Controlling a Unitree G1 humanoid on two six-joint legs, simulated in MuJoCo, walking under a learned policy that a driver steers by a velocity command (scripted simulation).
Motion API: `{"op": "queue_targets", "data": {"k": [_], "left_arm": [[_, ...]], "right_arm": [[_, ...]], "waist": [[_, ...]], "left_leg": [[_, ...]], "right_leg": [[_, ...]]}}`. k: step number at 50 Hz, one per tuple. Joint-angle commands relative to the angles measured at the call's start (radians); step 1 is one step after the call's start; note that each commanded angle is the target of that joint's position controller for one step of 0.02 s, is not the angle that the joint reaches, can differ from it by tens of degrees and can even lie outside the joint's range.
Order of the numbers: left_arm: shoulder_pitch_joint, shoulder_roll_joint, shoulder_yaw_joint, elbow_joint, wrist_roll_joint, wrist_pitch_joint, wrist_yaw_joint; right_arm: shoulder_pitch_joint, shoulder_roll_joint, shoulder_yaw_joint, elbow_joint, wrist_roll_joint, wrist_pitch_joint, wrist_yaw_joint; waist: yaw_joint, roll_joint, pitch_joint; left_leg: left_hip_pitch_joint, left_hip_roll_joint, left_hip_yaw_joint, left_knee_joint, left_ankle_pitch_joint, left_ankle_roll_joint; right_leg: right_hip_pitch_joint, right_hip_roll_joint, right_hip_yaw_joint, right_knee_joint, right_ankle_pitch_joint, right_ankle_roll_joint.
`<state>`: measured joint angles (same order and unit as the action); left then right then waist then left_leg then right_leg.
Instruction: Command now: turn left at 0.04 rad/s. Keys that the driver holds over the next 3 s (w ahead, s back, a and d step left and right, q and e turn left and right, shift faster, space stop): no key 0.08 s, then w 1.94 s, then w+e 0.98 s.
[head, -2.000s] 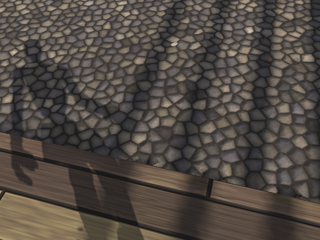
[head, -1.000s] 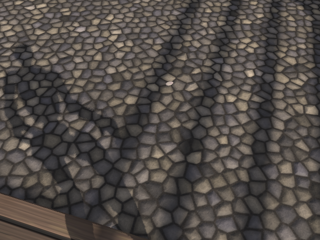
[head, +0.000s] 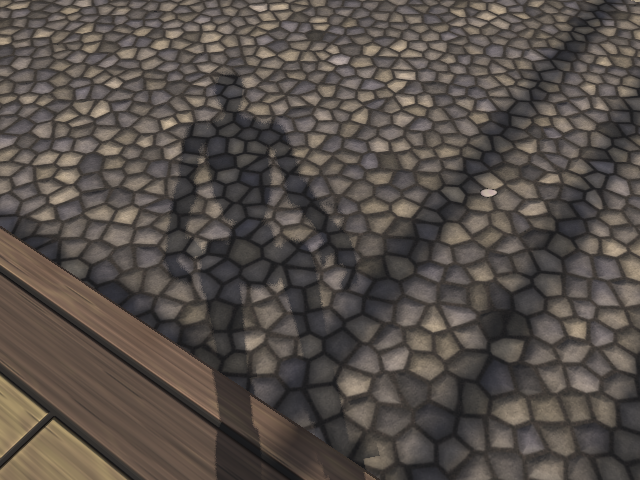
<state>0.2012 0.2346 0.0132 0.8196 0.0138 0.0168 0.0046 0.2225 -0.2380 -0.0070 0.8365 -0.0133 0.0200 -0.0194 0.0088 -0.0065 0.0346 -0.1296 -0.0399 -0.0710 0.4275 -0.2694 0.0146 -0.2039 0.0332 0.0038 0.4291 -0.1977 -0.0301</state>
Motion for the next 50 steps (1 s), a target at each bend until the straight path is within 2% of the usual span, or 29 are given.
{"op": "queue_targets", "data": {"k": [1, 4, 5, 7, 8, 10, 11, 13, 16, 17, 18, 19, 20, 21, 23, 25, 29, 34, 37, 39, 40, 41, 42, 43, 44, 45, 47, 48, 50], "left_arm": [[-0.007, 0.106, 0.027, -0.019, -0.001, -0.013, 0.004], [0.001, 0.106, 0.026, 0.021, -0.002, -0.011, 0.005], [0.013, 0.106, 0.027, 0.038, -0.001, -0.01, 0.005], [0.019, 0.122, 0.036, 0.049, 0.006, -0.003, 0.002], [0.003, 0.122, 0.037, 0.044, 0.011, -0.001, -0.002], [-0.037, 0.086, 0.029, 0.024, 0.016, -0.011, -0.011], [-0.041, 0.082, 0.029, 0.021, 0.022, -0.02, -0.013], [-0.024, 0.103, 0.035, 0.02, 0.016, -0.039, -0.02], [0.142, 0.076, 0.037, 0.081, 0.004, -0.061, -0.022], [0.242, 0.105, 0.048, 0.12, 0.007, -0.068, -0.012], [0.365, 0.196, 0.069, 0.139, 0.019, -0.078, -0.001], [0.416, 0.247, 0.081, 0.161, 0.011, -0.075, -0.006], [0.325, 0.199, 0.07, 0.14, 0.012, -0.074, -0.006], [0.243, 0.16, 0.059, 0.113, 0.01, -0.081, -0.009], [0.2, 0.124, 0.047, 0.101, 0.006, -0.099, -0.007], [0.251, 0.1, 0.037, 0.129, 0.002, -0.109, -0.006], [0.339, 0.086, 0.027, 0.176, -0.006, -0.109, -0.002], [0.352, 0.095, 0.022, 0.2, -0.002, -0.11, 0.003], [0.324, 0.114, 0.025, 0.214, -0.001, -0.114, 0.007], [0.292, 0.146, 0.034, 0.216, -0.001, -0.108, 0.012], [0.281, 0.148, 0.035, 0.215, 0.0, -0.102, 0.013], [0.298, 0.111, 0.025, 0.193, -0.002, -0.1, 0.01], [0.444, -0.01, 0.007, 0.192, -0.032, -0.097, -0.002], [0.352, 0.103, 0.035, 0.191, -0.004, -0.096, 0.0], [0.242, 0.117, 0.044, 0.152, -0.004, -0.101, -0.003], [0.192, 0.106, 0.042, 0.144, -0.005, -0.107, -0.003], [0.207, 0.066, 0.038, 0.154, 0.017, -0.085, -0.007], [0.211, 0.051, 0.037, 0.157, 0.02, -0.072, -0.011], [0.166, 0.041, 0.038, 0.143, 0.026, -0.051, -0.02]], "right_arm": [[0.004, -0.111, -0.021, -0.02, 0.0, -0.016, -0.007], [0.009, -0.111, -0.018, 0.012, 0.0, -0.018, -0.009], [0.026, -0.113, -0.018, 0.028, -0.001, -0.018, -0.009], [0.047, -0.149, -0.034, 0.041, -0.006, -0.008, -0.007], [0.062, -0.159, -0.038, 0.042, -0.008, -0.004, -0.004], [0.104, -0.189, -0.053, 0.059, -0.006, -0.007, -0.004], [0.099, -0.191, -0.059, 0.062, -0.007, -0.012, -0.003], [0.076, -0.18, -0.063, 0.059, -0.013, -0.027, 0.002], [-0.003, -0.166, -0.069, 0.05, 0.004, -0.039, 0.01], [-0.018, -0.134, -0.062, 0.043, -0.004, -0.044, 0.009], [-0.039, -0.048, -0.039, 0.011, -0.002, -0.053, 0.015], [-0.054, -0.087, -0.048, -0.009, -0.014, -0.059, 0.018], [-0.055, -0.125, -0.057, -0.003, -0.024, -0.062, 0.023], [-0.04, -0.114, -0.054, 0.013, -0.018, -0.068, 0.036], [-0.018, -0.102, -0.052, 0.035, -0.023, -0.073, 0.053], [-0.035, -0.093, -0.049, 0.038, -0.028, -0.064, 0.061], [-0.174, -0.062, -0.034, -0.011, -0.024, -0.05, 0.059], [-0.33, -0.04, -0.012, -0.073, -0.009, -0.052, 0.061], [-0.282, -0.067, -0.021, -0.071, -0.01, -0.058, 0.049], [-0.104, -0.112, -0.046, -0.018, -0.013, -0.073, 0.037], [0.068, -0.137, -0.062, 0.039, -0.017, -0.081, 0.026], [0.236, -0.204, -0.084, 0.071, -0.041, -0.086, 0.014], [0.268, -0.277, -0.103, 0.073, -0.048, -0.084, 0.016], [0.196, -0.214, -0.096, 0.075, 0.002, -0.073, 0.027], [0.077, -0.164, -0.083, 0.058, 0.008, -0.076, 0.027], [0.02, -0.11, -0.071, 0.052, 0.002, -0.088, 0.03], [0.024, -0.062, -0.057, 0.083, 0.002, -0.105, 0.024], [0.043, -0.056, -0.054, 0.095, 0.001, -0.113, 0.024], [0.08, -0.079, -0.06, 0.113, 0.007, -0.127, 0.025]], "waist": [[0.0, 0.04, -0.01], [0.0, 0.026, 0.0], [-0.001, 0.027, -0.022], [-0.01, 0.053, 0.016], [-0.024, 0.065, 0.063], [-0.046, 0.151, 0.117], [-0.047, 0.165, 0.128], [-0.028, 0.136, 0.099], [0.066, 0.116, 0.078], [0.104, 0.045, 0.066], [0.143, -0.189, 0.014], [0.135, -0.226, 0.047], [0.074, -0.095, 0.108], [0.031, -0.05, 0.123], [0.002, -0.056, 0.083], [0.007, -0.071, 0.054], [0.032, -0.07, 0.066], [0.056, -0.099, 0.106], [0.011, -0.091, 0.09], [-0.071, -0.086, -0.007], [-0.14, -0.071, -0.098], [-0.186, 0.004, -0.22], [-0.111, 0.218, -0.356], [-0.113, 0.086, -0.283], [-0.069, 0.073, -0.109], [-0.047, 0.024, -0.045], [0.01, 0.05, -0.019], [0.021, 0.052, -0.025], [0.033, 0.052, -0.01]], "left_leg": [[-0.078, 0.102, -0.104, -0.104, 0.097, 0.03], [-0.082, 0.103, -0.105, -0.115, 0.082, 0.034], [-0.076, 0.096, -0.105, -0.127, -0.024, 0.042], [-0.111, 0.087, -0.137, -0.132, -0.349, 0.087], [-0.127, 0.112, -0.186, -0.164, -0.477, 0.115], [-0.088, 0.233, -0.353, -0.271, -0.583, 0.185], [-0.088, 0.288, -0.405, -0.301, -0.549, 0.214], [-0.054, 0.295, -0.381, -0.3, -0.43, 0.223], [-0.247, 0.185, -0.202, -0.185, -0.34, 0.164], [-0.365, 0.126, -0.136, -0.054, -0.304, 0.134], [-0.513, 0.003, 0.022, 0.28, -0.246, 0.083], [-0.637, -0.046, 0.059, 0.472, -0.283, 0.08], [-0.645, 0.026, -0.004, 0.582, -0.199, 0.094], [-0.625, 0.062, -0.005, 0.603, -0.106, 0.095], [-0.575, 0.1, 0.026, 0.589, 0.007, 0.072], [-0.577, 0.1, 0.065, 0.587, 0.066, 0.045], [-0.636, 0.093, 0.125, 0.497, 0.12, 0.008], [-0.491, 0.055, 0.186, 0.22, 0.225, 0.028], [-0.37, 0.026, 0.185, 0.144, 0.199, 0.081], [-0.173, -0.023, 0.184, 0.099, 0.151, 0.119], [0.03, -0.017, 0.166, 0.061, 0.161, 0.147], [0.268, 0.178, -0.043, 0.058, -0.005, 0.194], [0.52, 0.465, -0.584, -0.053, -0.148, 0.359], [0.423, 0.426, -0.671, -0.17, -0.231, 0.339], [0.255, 0.392, -0.472, -0.187, -0.153, 0.297], [0.119, 0.352, -0.346, -0.215, 0.049, 0.273], [-0.018, 0.274, -0.176, -0.238, 0.245, 0.223], [-0.04, 0.262, -0.141, -0.245, 0.288, 0.217], [-0.057, 0.246, -0.1, -0.276, 0.293, 0.216]], "right_leg": [[0.055, -0.094, 0.109, -0.068, 0.079, -0.016], [0.055, -0.095, 0.112, -0.08, 0.071, -0.011], [0.063, -0.082, 0.103, -0.076, -0.019, -0.013], [-0.023, -0.03, 0.067, -0.006, -0.301, -0.033], [-0.105, -0.016, 0.06, 0.033, -0.374, -0.041], [-0.224, 0.017, -0.024, 0.181, -0.265, -0.033], [-0.241, -0.011, -0.034, 0.244, -0.196, -0.034], [-0.243, -0.036, -0.02, 0.261, -0.228, -0.046], [0.116, 0.009, -0.074, 0.017, -0.121, -0.067], [0.278, -0.019, 0.003, -0.045, -0.151, -0.069], [0.403, -0.259, 0.392, -0.23, -0.442, -0.121], [0.358, -0.415, 0.69, -0.343, -0.592, -0.198], [0.272, -0.406, 0.643, -0.329, -0.585, -0.214], [0.219, -0.355, 0.541, -0.324, -0.495, -0.192], [0.214, -0.274, 0.369, -0.339, -0.262, -0.152], [0.245, -0.236, 0.259, -0.323, -0.003, -0.146], [0.267, -0.214, 0.145, -0.289, 0.343, -0.156], [0.202, -0.205, 0.083, -0.306, 0.439, -0.152], [0.256, -0.24, 0.062, -0.236, 0.666, -0.139], [0.292, -0.236, 0.035, -0.03, 0.89, -0.108], [0.235, -0.208, 0.009, 0.17, 0.846, -0.091], [0.057, -0.166, -0.02, 0.46, 0.535, -0.083], [-0.297, 0.042, -0.031, 0.863, -0.271, -0.042], [-0.405, 0.018, 0.083, 0.926, -0.289, -0.064], [-0.428, -0.043, 0.079, 0.886, -0.173, -0.071], [-0.369, -0.077, 0.081, 0.816, -0.101, -0.073], [-0.251, -0.115, 0.075, 0.707, -0.09, -0.054], [-0.218, -0.115, 0.067, 0.67, -0.098, -0.046], [-0.234, -0.12, 0.042, 0.593, -0.082, -0.03]]}}
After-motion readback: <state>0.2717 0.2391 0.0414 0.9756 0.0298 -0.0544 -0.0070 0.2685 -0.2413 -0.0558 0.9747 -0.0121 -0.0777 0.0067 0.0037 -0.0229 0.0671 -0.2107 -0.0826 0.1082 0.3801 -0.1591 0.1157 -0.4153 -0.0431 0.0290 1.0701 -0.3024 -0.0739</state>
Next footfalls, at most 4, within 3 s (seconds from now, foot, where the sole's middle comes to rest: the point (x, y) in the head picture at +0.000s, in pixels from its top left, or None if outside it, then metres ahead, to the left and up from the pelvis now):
0.82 left None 0.43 0.07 -0.78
1.48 right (391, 380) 0.81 -0.14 -0.89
1.94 left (311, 298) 1.06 0.06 -0.89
2.48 right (374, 230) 1.33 -0.13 -0.89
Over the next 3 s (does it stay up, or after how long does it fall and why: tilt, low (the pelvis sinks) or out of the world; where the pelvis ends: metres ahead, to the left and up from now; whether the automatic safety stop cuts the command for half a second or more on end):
stays up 1.46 -0.11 -0.12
